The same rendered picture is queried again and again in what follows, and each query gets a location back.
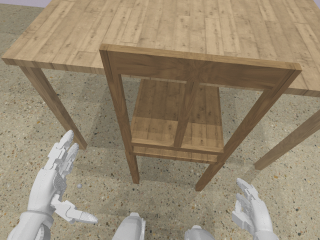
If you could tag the robot left hand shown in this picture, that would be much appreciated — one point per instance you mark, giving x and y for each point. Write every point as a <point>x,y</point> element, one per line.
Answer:
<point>51,178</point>

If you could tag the robot left forearm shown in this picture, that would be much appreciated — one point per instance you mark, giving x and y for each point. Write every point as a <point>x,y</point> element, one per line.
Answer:
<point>33,225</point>

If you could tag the chair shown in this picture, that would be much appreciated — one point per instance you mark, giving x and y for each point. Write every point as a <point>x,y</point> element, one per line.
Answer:
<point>183,121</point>

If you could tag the table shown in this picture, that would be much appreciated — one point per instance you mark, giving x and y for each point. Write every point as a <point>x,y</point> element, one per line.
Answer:
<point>67,36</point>

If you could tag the robot right hand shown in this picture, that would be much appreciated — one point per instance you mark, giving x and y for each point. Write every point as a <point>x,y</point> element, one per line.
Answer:
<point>255,216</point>

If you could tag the robot right thigh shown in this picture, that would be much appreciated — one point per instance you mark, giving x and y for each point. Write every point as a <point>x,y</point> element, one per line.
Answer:
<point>198,234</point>

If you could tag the robot left shin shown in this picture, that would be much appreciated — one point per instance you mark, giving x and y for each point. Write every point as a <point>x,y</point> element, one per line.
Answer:
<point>134,214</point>

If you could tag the robot right forearm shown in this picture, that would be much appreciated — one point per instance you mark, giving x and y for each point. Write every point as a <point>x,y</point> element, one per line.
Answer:
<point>265,235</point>

